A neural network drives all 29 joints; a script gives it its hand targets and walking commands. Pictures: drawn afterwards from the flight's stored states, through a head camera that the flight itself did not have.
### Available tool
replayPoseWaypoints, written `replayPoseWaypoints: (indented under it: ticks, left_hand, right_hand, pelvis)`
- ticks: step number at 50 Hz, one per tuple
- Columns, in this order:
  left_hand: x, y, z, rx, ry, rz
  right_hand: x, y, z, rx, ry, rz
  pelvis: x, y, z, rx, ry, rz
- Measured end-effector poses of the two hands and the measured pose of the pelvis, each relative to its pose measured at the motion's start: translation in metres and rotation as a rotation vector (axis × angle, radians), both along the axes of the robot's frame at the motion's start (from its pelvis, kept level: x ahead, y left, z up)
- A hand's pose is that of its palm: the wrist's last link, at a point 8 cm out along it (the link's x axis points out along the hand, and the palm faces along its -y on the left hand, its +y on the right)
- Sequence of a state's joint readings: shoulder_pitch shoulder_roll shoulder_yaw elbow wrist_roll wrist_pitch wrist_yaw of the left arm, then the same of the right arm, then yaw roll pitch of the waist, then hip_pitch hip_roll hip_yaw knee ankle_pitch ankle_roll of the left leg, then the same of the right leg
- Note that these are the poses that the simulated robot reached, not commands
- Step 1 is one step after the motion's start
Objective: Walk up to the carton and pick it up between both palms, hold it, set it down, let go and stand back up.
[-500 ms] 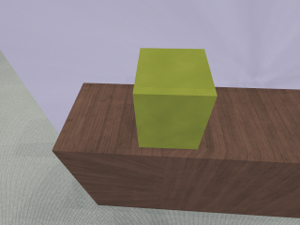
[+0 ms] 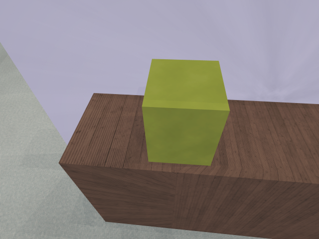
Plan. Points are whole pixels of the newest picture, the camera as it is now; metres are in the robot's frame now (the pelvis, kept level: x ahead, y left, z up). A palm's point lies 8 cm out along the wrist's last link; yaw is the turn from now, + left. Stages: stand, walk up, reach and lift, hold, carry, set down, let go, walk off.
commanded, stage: walk up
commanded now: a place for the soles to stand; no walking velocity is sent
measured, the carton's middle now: (181, 113) +0.47 -0.04 +0.04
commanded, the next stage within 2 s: reach and lift in 0.16 s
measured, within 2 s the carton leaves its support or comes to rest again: neither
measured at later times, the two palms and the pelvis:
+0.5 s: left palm (87, 238) +0.15 +0.21 -0.09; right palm out of the picture +0.12 -0.28 -0.10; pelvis -0.04 -0.03 -0.01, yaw -8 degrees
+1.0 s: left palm (81, 230) +0.17 +0.22 -0.07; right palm out of the picture +0.12 -0.24 -0.07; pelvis -0.02 -0.03 +0.01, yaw -8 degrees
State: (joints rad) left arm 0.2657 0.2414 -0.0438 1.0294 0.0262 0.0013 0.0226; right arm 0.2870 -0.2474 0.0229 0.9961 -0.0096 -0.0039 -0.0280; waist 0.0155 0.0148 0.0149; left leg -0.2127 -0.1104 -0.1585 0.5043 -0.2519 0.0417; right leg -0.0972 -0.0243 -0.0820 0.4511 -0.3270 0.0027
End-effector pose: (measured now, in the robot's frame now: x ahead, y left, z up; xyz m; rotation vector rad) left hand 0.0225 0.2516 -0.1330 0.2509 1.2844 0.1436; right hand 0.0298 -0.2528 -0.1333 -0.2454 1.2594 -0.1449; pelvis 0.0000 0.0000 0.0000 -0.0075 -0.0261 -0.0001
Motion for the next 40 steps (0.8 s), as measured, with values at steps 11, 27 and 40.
replayPoseWaypoints:
  ticks: [11, 27, 40]
  left_hand:
    - [0.021, 0.012, -0.009, 0.01, 0.072, 0.048]
    - [0.123, -0.043, 0.035, -0.016, -0.161, -0.05]
    - [0.134, -0.031, 0.056, -0.024, -0.315, -0.037]
  right_hand:
    - [0.022, -0.005, -0.005, -0.005, -0.047, 0.0]
    - [0.082, -0.028, 0.038, 0.019, -0.345, 0.034]
    - [0.071, 0.005, 0.047, 0.046, -0.44, -0.036]
  pelvis:
    - [-0.014, -0.002, -0.011, 0.006, 0.039, -0.031]
    - [-0.041, -0.039, -0.006, 0.017, -0.034, -0.135]
    - [-0.037, -0.048, -0.001, 0.014, -0.031, -0.132]
